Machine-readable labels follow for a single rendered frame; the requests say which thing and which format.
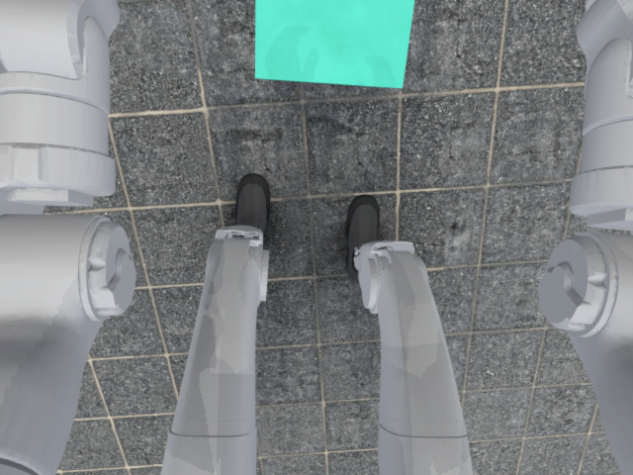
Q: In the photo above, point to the left robot thigh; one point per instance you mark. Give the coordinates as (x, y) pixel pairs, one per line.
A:
(214, 430)

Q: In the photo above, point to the robot right forearm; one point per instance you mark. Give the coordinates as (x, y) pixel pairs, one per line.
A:
(603, 190)

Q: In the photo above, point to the carton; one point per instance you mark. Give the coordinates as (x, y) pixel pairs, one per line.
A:
(345, 42)

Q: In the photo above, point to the robot left upper arm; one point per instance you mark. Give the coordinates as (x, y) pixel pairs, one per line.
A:
(61, 277)

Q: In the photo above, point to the robot left forearm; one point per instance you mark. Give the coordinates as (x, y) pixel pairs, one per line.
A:
(55, 103)

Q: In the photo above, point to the robot right upper arm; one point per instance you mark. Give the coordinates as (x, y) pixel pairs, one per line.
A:
(587, 291)

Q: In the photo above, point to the robot left foot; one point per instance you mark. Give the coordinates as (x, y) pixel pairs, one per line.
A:
(253, 202)

